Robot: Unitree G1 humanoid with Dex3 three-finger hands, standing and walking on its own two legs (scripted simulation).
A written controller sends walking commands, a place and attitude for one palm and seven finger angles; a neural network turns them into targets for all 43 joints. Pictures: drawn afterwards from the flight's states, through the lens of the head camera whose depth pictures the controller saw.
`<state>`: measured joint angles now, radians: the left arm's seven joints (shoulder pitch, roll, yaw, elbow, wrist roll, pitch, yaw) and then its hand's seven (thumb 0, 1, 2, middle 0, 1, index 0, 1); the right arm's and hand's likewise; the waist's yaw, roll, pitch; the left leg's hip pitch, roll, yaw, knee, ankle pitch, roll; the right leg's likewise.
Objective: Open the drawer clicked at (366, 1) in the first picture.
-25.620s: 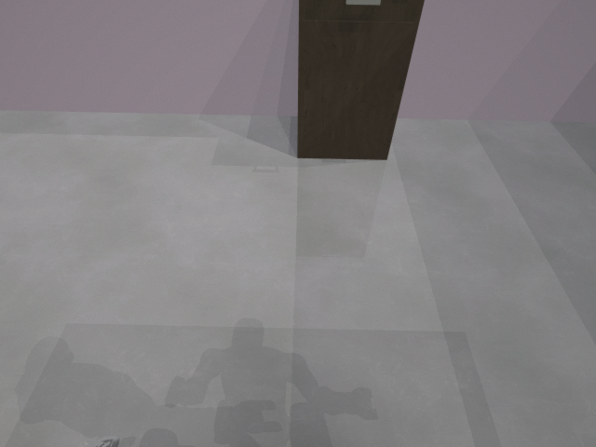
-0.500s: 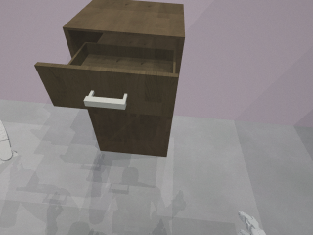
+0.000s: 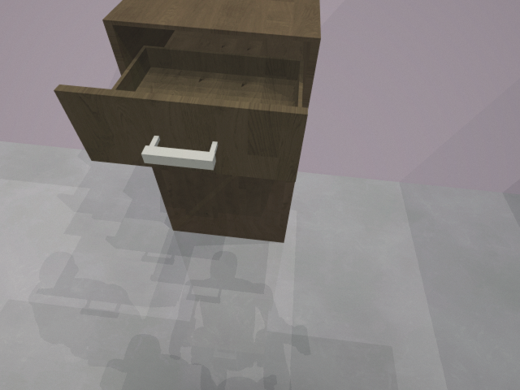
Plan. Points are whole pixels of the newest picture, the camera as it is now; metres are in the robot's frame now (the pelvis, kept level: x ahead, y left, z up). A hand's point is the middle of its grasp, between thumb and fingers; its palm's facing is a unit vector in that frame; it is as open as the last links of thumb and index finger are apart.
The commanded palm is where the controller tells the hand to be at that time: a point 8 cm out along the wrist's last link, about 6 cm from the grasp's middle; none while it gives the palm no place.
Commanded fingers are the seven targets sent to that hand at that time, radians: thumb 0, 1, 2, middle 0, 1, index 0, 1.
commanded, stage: let the arm hang, fingers relaxed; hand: left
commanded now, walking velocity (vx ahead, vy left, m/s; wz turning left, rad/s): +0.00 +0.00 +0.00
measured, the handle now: (182, 150) +0.52 +0.17 +0.05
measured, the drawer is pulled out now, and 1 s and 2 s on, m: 0.27 0.27 0.27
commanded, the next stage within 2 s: look to check the result in 0.80 s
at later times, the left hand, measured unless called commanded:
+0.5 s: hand out of the picture -0.02 +0.17 -0.17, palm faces +0.02 -0.98 -0.21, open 7.3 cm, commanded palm none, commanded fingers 0.00 0.90 0.90 -0.20 -0.30 -0.20 -0.30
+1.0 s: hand out of the picture +0.01 +0.17 -0.17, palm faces +0.01 -0.98 -0.22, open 7.3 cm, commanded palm none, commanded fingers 0.00 0.90 0.90 -0.20 -0.30 -0.20 -0.30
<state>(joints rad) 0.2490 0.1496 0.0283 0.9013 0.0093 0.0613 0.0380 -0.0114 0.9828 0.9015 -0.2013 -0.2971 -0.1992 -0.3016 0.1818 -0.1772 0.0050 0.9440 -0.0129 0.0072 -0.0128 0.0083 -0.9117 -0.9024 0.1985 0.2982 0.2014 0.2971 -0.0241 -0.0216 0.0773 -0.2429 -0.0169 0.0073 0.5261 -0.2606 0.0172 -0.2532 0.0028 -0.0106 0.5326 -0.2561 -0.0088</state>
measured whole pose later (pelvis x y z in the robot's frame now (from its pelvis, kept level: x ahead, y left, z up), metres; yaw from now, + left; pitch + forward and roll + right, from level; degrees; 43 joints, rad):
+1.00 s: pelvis +0.00 -0.02 +0.01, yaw -1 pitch -2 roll +0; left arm 0.23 0.17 0.03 1.14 0.01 0.01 0.03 0.00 0.91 0.90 -0.20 -0.30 -0.20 -0.30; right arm 0.27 -0.15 -0.03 1.13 -0.01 0.01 -0.04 0.00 -0.91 -0.90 0.20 0.30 0.20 0.30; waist -0.01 0.02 0.09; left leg -0.17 0.02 0.01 0.41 -0.20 -0.01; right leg -0.18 0.04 -0.01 0.40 -0.18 -0.04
